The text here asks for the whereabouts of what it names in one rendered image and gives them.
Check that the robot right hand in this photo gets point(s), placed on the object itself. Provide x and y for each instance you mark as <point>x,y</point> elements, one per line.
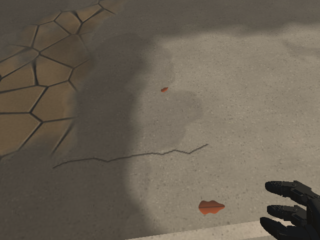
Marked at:
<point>307,222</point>

